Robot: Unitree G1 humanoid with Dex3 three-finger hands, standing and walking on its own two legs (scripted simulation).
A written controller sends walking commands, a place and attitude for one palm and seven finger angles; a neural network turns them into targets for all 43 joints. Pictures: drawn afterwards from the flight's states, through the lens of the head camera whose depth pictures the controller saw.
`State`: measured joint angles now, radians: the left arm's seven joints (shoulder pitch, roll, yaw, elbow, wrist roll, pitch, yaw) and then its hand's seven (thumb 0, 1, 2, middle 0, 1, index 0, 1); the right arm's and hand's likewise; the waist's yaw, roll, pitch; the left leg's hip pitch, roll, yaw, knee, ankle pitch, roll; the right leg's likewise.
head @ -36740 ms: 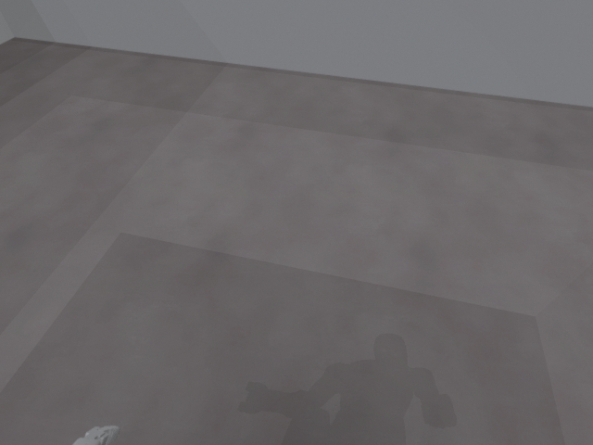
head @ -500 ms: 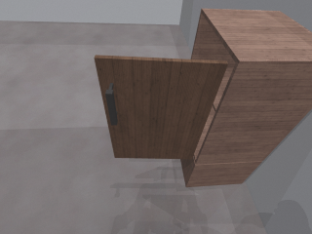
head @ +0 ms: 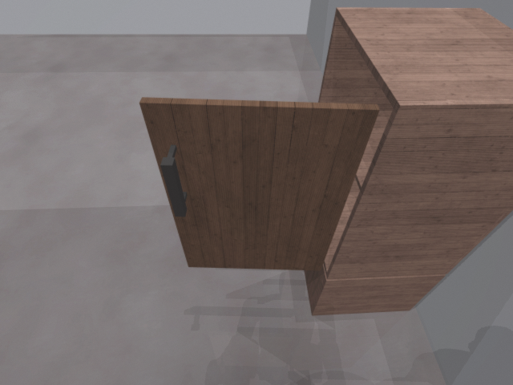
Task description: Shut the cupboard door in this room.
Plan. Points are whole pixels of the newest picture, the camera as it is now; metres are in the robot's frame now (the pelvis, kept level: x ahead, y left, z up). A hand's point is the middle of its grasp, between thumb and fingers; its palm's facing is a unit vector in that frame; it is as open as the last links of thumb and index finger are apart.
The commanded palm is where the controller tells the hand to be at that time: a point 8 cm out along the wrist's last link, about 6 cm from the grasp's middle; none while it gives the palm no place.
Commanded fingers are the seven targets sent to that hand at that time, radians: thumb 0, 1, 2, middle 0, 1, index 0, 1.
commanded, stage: come to a stop and stand still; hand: left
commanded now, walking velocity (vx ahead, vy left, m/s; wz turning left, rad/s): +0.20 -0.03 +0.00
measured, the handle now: (177, 182) +0.49 +0.20 +0.00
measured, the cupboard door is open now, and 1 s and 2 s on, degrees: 86 86 86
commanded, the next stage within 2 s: look again from close up in 1.32 s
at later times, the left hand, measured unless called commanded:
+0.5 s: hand out of the picture +0.07 +0.20 -0.17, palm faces +0.06 -0.97 -0.22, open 7.4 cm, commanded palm none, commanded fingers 0.00 0.90 0.90 -0.20 -0.30 -0.20 -0.30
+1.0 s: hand out of the picture +0.04 +0.19 -0.18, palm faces +0.00 -0.99 -0.16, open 7.4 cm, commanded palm none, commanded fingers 0.00 0.90 0.90 -0.20 -0.30 -0.20 -0.30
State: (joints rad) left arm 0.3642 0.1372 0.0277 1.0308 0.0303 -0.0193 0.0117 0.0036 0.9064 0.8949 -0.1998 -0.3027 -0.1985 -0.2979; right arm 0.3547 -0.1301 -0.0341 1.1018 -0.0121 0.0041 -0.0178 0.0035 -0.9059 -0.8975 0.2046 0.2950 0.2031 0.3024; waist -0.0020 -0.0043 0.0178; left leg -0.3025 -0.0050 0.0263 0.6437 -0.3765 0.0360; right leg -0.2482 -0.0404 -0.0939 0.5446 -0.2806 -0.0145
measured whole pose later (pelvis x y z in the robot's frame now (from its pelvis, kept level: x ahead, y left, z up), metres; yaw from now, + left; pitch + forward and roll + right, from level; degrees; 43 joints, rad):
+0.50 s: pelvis +0.04 +0.02 +0.00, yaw +0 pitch +0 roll -1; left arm 0.26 0.18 0.05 0.97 0.02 0.05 0.04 0.00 0.91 0.89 -0.20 -0.30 -0.20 -0.30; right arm 0.08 -0.13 -0.04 0.98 -0.02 0.01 -0.04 0.00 -0.91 -0.90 0.20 0.29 0.20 0.30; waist 0.02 -0.01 0.10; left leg -0.34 0.05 0.13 0.51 -0.17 0.04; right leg -0.33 -0.03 -0.02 0.85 -0.50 0.02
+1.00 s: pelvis +0.04 +0.02 +0.00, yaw +1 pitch -1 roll -1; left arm 0.29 0.16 -0.01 1.05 0.02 0.00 0.04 0.01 0.91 0.89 -0.20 -0.30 -0.20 -0.30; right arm 0.30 -0.17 -0.01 1.03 -0.01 -0.01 -0.01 0.01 -0.91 -0.90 0.20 0.29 0.20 0.30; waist -0.02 -0.02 0.05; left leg -0.28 0.00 0.05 0.59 -0.30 0.05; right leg -0.20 -0.05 -0.05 0.52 -0.31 0.03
